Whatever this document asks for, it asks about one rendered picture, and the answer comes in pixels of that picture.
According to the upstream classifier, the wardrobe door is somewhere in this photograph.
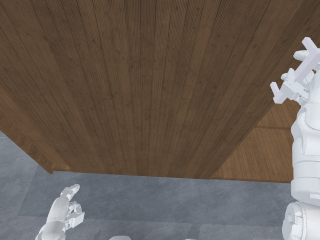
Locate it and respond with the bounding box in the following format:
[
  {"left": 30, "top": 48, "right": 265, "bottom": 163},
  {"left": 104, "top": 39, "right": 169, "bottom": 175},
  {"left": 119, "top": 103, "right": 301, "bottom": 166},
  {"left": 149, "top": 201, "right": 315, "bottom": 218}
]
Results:
[
  {"left": 0, "top": 0, "right": 320, "bottom": 180},
  {"left": 0, "top": 85, "right": 66, "bottom": 165}
]

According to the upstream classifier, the right robot forearm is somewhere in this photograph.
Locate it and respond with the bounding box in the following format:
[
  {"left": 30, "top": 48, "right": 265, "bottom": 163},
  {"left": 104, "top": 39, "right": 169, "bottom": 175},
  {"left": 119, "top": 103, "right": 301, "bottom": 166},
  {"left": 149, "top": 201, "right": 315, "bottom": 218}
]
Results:
[{"left": 291, "top": 103, "right": 320, "bottom": 207}]

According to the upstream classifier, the handle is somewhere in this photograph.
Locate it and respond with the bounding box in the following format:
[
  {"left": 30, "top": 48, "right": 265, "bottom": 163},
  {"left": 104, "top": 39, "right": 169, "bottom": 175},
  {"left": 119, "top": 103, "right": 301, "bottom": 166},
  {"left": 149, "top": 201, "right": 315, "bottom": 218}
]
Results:
[{"left": 270, "top": 37, "right": 320, "bottom": 104}]

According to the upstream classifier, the robot right hand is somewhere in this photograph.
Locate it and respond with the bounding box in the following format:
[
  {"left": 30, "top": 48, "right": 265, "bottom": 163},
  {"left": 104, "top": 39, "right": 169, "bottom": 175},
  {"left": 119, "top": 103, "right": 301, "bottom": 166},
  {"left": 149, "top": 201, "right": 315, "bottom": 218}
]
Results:
[{"left": 280, "top": 50, "right": 320, "bottom": 107}]

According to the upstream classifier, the robot left hand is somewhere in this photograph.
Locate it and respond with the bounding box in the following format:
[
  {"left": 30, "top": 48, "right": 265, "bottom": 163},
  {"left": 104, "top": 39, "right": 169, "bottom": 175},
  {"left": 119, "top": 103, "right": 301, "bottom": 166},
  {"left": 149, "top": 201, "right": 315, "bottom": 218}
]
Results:
[{"left": 46, "top": 184, "right": 85, "bottom": 230}]

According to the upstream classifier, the left robot forearm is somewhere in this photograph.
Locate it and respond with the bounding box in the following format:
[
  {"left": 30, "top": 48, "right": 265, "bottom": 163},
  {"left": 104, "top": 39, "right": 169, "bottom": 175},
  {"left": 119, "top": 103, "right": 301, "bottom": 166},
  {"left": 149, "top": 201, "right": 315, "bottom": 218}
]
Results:
[{"left": 35, "top": 221, "right": 66, "bottom": 240}]

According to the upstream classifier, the right robot upper arm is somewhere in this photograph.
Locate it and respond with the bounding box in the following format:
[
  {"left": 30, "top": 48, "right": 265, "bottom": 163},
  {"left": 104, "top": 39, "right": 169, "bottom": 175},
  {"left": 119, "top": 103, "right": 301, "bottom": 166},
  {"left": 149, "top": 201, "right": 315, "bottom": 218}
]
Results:
[{"left": 282, "top": 201, "right": 320, "bottom": 240}]

